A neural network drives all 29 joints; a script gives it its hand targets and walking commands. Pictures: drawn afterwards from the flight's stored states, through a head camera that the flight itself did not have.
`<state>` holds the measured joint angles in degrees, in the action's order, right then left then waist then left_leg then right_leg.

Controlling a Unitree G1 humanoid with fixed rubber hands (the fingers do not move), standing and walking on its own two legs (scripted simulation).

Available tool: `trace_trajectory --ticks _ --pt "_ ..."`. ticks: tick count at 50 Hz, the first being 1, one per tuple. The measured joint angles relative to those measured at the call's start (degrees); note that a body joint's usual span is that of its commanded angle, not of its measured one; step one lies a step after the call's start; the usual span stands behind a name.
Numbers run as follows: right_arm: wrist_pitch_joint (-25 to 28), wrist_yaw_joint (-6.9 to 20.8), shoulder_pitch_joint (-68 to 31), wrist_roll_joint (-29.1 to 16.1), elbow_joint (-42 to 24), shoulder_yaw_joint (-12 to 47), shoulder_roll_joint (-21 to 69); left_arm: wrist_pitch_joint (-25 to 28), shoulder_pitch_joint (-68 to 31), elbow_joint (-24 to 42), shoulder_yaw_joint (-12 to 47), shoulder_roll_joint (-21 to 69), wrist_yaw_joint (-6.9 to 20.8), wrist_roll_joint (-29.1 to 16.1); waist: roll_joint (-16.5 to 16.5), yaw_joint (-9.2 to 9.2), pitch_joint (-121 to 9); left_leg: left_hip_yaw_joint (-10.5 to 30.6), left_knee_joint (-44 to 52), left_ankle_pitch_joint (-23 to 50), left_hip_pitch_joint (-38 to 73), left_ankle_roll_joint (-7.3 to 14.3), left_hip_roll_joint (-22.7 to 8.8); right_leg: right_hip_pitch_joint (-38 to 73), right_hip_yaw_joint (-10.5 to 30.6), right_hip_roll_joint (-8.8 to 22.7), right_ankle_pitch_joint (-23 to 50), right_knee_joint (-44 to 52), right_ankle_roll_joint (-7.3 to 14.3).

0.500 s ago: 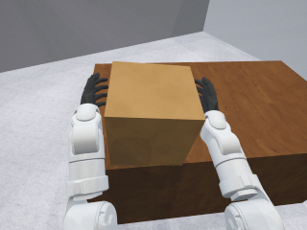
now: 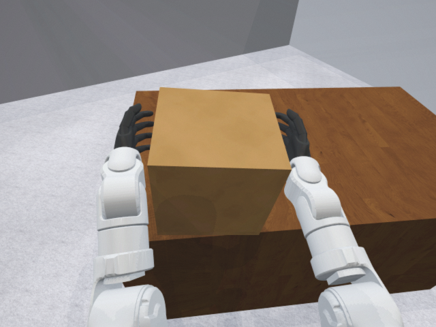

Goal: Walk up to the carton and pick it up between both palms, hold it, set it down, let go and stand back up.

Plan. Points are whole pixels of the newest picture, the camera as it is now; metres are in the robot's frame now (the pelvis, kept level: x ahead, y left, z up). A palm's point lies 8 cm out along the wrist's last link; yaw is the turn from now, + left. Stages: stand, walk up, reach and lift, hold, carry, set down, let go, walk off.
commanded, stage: hold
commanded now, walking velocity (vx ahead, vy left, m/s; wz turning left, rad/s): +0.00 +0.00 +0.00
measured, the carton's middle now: (212, 165) +0.37 +0.00 +0.12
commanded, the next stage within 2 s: set down in 0.86 s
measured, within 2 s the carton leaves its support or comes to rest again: neither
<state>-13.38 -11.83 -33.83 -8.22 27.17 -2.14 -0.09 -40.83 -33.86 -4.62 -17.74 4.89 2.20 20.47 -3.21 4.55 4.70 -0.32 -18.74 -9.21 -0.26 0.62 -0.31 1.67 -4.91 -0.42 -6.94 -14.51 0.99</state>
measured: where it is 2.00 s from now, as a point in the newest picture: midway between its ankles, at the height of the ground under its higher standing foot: outside the picture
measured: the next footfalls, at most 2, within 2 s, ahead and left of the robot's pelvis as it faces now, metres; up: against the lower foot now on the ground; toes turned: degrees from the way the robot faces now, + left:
none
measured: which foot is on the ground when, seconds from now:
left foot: down 0.00-1.00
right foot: down 0.00-1.00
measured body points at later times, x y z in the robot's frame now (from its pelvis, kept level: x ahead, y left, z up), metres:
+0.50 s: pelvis +0.00 +0.00 +0.00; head -0.03 +0.03 +0.45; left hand +0.38 +0.15 +0.17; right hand +0.37 -0.15 +0.16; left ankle +0.02 +0.11 -0.75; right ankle +0.03 -0.11 -0.75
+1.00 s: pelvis +0.00 +0.00 +0.00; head -0.03 +0.03 +0.45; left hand +0.38 +0.15 +0.18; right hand +0.37 -0.15 +0.17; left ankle +0.02 +0.11 -0.75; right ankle +0.03 -0.11 -0.75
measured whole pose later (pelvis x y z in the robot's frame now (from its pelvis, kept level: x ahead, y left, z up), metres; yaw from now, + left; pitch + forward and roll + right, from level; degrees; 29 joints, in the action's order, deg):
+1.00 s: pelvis +0.00 +0.00 +0.00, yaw -1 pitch -9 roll -1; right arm -10.7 -11.1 -34.0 -8.0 28.3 -1.7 -0.7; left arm -38.8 -33.2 -4.5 -17.5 5.6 2.0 21.3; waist -3.3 3.9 4.7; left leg -1.1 -18.3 -9.3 0.1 0.7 -0.4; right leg 1.5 -4.3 -0.5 -7.0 -14.5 0.9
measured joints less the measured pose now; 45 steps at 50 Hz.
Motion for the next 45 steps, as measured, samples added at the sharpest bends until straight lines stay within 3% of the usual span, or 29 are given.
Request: trace_trajectory --ticks 45 --pt "0.6 -0.1 0.7 -1.2 -0.6 1.7 -0.8 -0.5 1.7 2.6 0.8 0.4 0.1 0.9 -0.6 0.26 0.8 -0.6 0.3 -0.2 1.0 0.1 -0.1 0.7 0.5 0.0 -0.2 0.0 -0.1"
